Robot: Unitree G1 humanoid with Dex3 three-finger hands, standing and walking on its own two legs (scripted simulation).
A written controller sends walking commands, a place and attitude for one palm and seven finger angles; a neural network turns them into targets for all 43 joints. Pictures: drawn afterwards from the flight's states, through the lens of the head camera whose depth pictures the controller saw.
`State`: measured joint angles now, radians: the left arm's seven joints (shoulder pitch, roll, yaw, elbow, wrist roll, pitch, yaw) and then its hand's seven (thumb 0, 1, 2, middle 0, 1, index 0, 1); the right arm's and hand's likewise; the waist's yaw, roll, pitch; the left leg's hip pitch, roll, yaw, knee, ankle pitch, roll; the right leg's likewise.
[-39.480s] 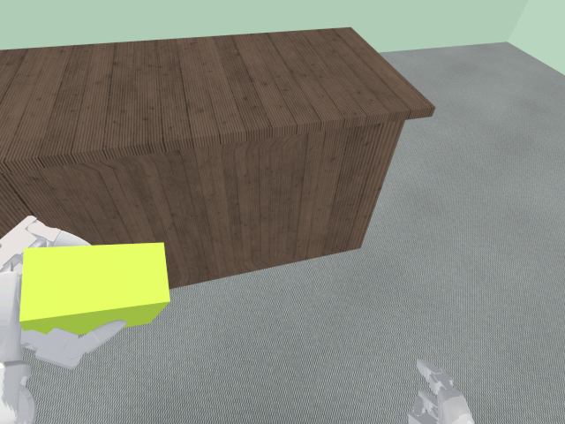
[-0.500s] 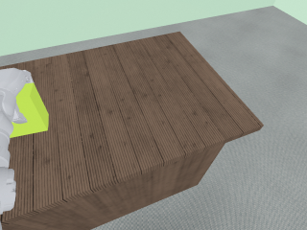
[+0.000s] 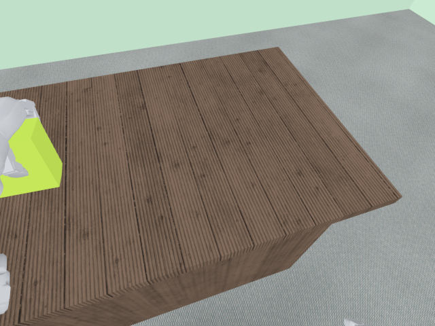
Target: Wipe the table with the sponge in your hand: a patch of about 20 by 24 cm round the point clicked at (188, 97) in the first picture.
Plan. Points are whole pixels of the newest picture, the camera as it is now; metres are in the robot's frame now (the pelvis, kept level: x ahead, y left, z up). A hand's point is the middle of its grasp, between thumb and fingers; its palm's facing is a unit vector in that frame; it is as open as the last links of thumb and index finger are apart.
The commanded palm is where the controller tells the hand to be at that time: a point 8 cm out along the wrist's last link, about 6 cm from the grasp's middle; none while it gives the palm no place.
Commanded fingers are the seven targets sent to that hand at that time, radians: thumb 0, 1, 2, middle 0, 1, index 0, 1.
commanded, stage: wipe back along the first lane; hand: left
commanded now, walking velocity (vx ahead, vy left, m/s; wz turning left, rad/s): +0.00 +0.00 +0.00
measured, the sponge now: (22, 166) +0.37 +0.40 +0.05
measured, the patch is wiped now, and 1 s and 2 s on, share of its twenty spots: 1.00 1.00 1.00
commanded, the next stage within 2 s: lift the sponge slowly off the table in 1.64 s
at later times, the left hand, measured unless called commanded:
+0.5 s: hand out of the picture +0.34 +0.39 +0.10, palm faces -0.07 -0.03 -1.00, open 10.5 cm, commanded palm +0.30 +0.38 +0.13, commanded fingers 0.00 0.10 1.30 -1.20 -1.60 -1.20 -1.60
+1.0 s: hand out of the picture +0.29 +0.37 +0.10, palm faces -0.01 -0.02 -1.00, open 10.5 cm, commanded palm +0.25 +0.35 +0.12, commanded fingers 0.00 0.10 1.30 -1.20 -1.60 -1.20 -1.60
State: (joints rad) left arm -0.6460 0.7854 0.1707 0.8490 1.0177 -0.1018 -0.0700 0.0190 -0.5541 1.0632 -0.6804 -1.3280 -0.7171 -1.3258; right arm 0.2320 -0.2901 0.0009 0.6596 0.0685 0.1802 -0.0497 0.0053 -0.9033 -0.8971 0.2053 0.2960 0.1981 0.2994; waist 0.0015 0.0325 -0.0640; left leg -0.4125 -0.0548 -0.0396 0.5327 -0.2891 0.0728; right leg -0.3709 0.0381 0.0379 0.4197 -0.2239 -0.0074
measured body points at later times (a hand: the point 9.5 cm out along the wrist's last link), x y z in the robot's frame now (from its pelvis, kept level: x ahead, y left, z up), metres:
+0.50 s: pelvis +0.00 -0.01 +0.00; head +0.04 -0.01 +0.45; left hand +0.34 +0.39 +0.16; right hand +0.13 -0.28 -0.12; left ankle -0.03 +0.07 -0.74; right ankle -0.02 -0.14 -0.74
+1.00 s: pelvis +0.00 -0.01 +0.00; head +0.03 -0.02 +0.45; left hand +0.29 +0.37 +0.16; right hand +0.16 -0.25 -0.12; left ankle -0.03 +0.07 -0.74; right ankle -0.02 -0.14 -0.74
